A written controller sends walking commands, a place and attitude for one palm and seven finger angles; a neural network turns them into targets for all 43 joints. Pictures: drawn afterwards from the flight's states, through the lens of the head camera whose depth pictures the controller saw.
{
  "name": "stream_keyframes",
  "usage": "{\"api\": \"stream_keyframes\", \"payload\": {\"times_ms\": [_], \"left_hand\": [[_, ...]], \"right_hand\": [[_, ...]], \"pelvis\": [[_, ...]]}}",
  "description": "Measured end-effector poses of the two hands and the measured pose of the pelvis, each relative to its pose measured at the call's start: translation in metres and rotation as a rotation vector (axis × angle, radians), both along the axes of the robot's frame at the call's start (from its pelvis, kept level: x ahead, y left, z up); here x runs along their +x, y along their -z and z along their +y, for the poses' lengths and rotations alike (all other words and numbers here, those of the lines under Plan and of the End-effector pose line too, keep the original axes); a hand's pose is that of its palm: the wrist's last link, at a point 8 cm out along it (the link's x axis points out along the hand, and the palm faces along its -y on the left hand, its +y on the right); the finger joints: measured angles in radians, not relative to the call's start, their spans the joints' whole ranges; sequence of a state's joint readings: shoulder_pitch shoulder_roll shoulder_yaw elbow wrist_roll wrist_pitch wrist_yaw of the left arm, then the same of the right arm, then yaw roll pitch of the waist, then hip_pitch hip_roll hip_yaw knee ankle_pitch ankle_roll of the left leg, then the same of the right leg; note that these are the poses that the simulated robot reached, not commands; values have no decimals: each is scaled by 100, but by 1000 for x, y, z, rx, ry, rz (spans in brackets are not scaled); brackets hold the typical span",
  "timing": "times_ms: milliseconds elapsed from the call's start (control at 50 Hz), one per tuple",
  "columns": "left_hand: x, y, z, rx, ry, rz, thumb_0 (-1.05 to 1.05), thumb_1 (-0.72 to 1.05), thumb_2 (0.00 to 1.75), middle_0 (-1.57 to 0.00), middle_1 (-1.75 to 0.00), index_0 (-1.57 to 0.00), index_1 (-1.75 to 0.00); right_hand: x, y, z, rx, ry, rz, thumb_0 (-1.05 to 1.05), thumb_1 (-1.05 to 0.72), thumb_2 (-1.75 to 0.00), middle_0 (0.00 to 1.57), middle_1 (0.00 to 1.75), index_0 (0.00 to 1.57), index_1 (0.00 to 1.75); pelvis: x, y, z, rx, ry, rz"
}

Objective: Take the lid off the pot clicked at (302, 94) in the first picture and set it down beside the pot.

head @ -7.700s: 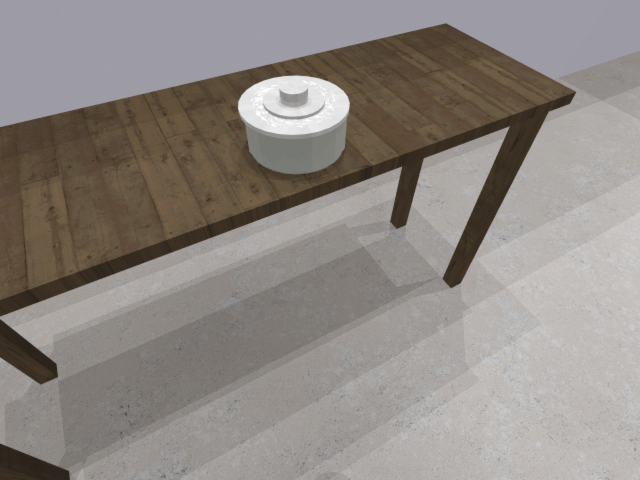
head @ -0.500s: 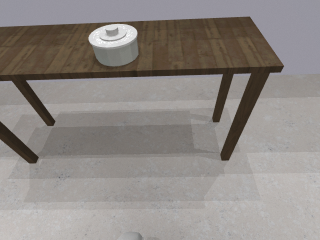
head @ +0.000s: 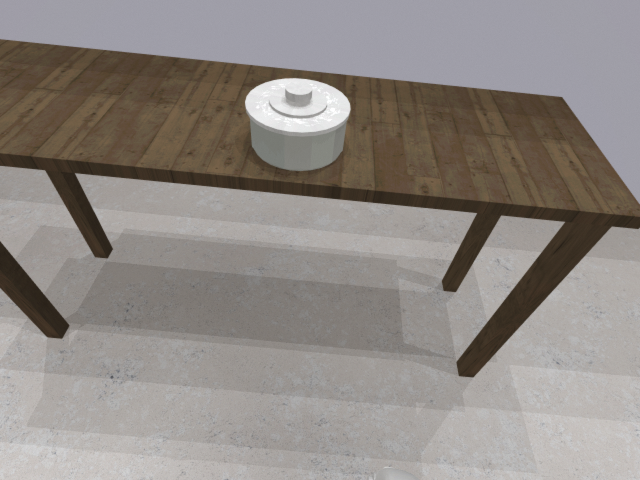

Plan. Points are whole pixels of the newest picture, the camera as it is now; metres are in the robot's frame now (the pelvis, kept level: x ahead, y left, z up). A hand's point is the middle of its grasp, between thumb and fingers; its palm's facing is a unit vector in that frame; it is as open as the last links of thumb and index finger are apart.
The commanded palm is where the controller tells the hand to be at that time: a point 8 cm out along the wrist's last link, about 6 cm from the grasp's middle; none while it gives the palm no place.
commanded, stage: take the last steps up to it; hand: left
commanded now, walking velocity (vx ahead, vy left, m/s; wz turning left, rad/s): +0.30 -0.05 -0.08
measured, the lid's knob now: (298, 92) +0.71 +0.11 +0.13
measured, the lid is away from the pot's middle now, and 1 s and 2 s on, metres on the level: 0.00 0.00 0.00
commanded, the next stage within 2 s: come to a stop and stand still in 0.36 s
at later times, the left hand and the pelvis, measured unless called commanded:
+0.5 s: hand (254, 385) +0.29 +0.12 -0.17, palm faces +0.01 -0.97 -0.22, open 7.2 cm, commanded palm none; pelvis +0.20 -0.05 -0.01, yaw -2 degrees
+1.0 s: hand (211, 398) +0.27 +0.19 -0.19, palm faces +0.03 -0.97 -0.23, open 7.4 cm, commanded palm none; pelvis +0.23 +0.00 -0.01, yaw -4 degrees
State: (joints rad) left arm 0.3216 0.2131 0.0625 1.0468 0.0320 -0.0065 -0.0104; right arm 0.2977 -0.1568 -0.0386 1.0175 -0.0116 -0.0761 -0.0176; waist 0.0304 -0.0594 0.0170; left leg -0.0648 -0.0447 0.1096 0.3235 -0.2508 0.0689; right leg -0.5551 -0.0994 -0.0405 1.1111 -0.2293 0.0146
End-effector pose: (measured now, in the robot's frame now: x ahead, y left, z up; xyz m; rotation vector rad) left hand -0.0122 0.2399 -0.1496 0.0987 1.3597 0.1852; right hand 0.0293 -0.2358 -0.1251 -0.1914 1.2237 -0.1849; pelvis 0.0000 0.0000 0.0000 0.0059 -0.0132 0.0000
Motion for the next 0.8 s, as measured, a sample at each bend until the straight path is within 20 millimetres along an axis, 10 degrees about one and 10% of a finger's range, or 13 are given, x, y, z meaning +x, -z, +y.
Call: {"api": "stream_keyframes", "payload": {"times_ms": [220,360,600,800], "left_hand": [[194,-8,-17,7,138,-190,1,91,90,-20,-30,-19,-29],[300,1,-57,18,200,-293,1,91,90,-20,-30,-20,-29],[287,-16,-57,94,108,-88,-1,95,90,-21,-30,-20,-29],[277,-10,-35,79,46,-24,0,92,90,-20,-30,-20,-29]], "right_hand": [[-44,18,26,85,131,309,0,-91,-90,20,29,19,30],[-20,36,19,153,190,461,1,-90,-90,20,30,20,30],[211,33,-40,86,95,74,1,-92,-90,20,29,19,30],[312,19,-32,47,22,-58,1,-92,-90,20,29,19,30]], "pelvis": [[83,9,-6,15,7,12],[156,31,-35,12,14,7],[223,6,-52,15,51,11],[244,7,-30,27,63,-2]]}}
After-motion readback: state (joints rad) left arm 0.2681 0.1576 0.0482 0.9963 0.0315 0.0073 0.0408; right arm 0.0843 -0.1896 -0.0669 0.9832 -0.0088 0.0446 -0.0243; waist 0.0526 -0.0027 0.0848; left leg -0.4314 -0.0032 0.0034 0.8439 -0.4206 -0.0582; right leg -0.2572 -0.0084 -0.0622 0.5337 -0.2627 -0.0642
